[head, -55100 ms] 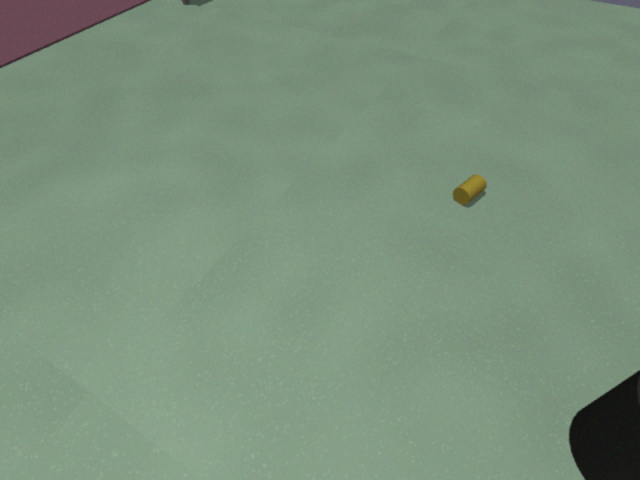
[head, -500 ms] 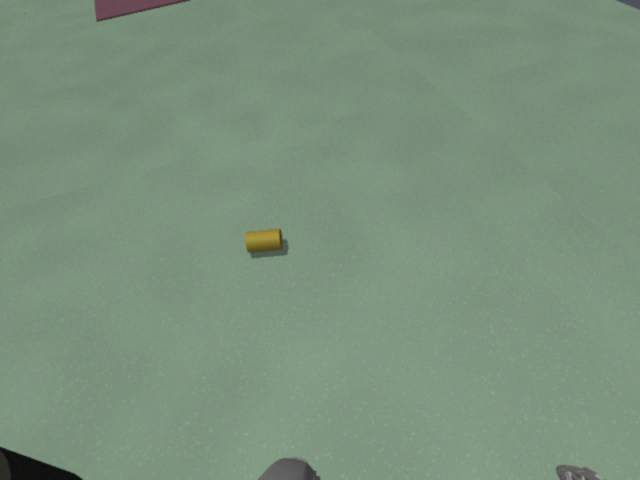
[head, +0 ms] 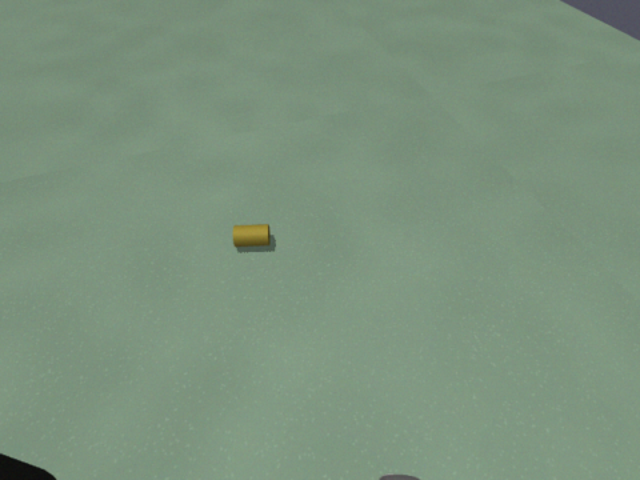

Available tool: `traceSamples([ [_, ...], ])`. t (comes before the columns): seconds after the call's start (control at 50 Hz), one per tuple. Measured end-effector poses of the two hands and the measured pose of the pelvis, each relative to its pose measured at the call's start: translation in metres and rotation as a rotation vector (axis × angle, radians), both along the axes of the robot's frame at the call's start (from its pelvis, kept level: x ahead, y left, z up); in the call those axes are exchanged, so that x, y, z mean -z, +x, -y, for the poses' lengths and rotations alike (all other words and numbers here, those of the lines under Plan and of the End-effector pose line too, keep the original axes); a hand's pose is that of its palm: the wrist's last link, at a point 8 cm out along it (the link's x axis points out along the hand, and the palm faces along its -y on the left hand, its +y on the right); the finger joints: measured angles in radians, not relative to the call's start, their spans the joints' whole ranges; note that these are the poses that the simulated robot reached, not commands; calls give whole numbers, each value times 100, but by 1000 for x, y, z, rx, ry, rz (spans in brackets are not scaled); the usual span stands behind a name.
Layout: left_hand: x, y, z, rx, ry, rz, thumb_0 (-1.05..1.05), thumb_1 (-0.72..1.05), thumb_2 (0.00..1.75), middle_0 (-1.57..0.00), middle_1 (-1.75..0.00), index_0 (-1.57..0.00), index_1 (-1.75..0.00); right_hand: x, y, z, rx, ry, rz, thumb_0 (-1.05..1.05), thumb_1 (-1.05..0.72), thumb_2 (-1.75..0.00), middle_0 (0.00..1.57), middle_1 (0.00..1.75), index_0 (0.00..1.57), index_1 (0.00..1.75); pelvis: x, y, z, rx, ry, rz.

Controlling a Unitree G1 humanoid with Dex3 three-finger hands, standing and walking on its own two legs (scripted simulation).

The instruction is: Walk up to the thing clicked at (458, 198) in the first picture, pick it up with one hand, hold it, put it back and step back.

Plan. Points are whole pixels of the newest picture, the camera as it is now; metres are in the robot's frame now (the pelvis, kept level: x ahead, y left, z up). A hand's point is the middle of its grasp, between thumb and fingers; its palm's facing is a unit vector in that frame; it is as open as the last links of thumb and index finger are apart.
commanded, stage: step back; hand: left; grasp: from above
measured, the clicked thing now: (251, 235) +1.09 +0.25 -0.72
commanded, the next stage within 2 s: stand in 0.48 s
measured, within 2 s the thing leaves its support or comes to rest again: neither
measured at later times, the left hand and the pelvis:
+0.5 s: hand out of the picture +0.14 +0.29 -0.15, palm faces +0.02 -0.93 -0.36, open 7.4 cm; pelvis +0.04 +0.02 +0.00, yaw +1 degrees
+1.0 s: hand out of the picture +0.12 +0.26 -0.13, palm faces +0.00 -0.94 -0.34, open 7.4 cm; pelvis +0.04 +0.01 +0.02, yaw +1 degrees
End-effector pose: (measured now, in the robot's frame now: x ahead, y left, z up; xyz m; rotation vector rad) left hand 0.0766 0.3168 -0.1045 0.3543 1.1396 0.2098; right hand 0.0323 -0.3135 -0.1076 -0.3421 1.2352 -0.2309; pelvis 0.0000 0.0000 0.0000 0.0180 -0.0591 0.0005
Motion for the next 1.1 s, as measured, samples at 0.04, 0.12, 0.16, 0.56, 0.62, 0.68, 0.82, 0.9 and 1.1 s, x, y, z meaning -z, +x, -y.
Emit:
traceSamples([
  [0.04,2,10,10,-2,4,16,1,91,90,-20,-30,-20,-30,10,11,5,7,7,2,1,-90,-89,20,30,20,30,5,5,5,0,-26,10],
  [0.12,-1,23,25,-2,-4,38,1,90,90,-20,-30,-21,-30,19,34,1,-9,32,5,1,-90,-89,20,30,20,30,4,12,9,-9,-17,1],
  [0.16,-4,29,29,-3,-8,47,1,90,90,-20,-30,-21,-30,20,44,-3,-24,45,6,1,-90,-89,20,30,20,30,2,15,8,-17,-11,-7],
  [0.56,5,50,-10,-43,-35,-24,1,91,90,-20,-30,-20,-30,-2,85,-37,-36,24,4,1,-90,-89,20,30,20,30,-8,43,-20,-13,-25,-20],
  [0.62,5,49,-6,-39,-50,-41,1,91,90,-20,-30,-20,-30,-7,98,-40,-46,28,34,1,-90,-89,20,30,20,30,-12,45,-21,-14,-24,-16],
  [0.68,4,49,-1,-33,-60,-49,1,91,90,-20,-30,-20,-30,-11,109,-42,-52,32,61,1,-90,-89,20,30,20,30,-15,46,-22,-15,-22,-11],
  [0.82,-2,46,6,-31,-65,-43,1,90,90,-20,-30,-21,-30,-15,120,-41,-63,44,93,1,-90,-89,20,30,20,30,-19,44,-18,-17,-17,-2],
  [0.9,-5,41,8,-35,-56,-44,1,90,90,-20,-30,-21,-30,-13,116,-38,-63,51,85,1,-90,-89,20,30,20,30,-20,43,-15,-21,-16,-2],
  [1.1,-12,22,11,-50,-27,-70,1,90,90,-20,-30,-21,-30,-5,89,-26,-49,68,26,1,-90,-89,20,30,20,30,-21,36,-4,-26,-12,-1],
])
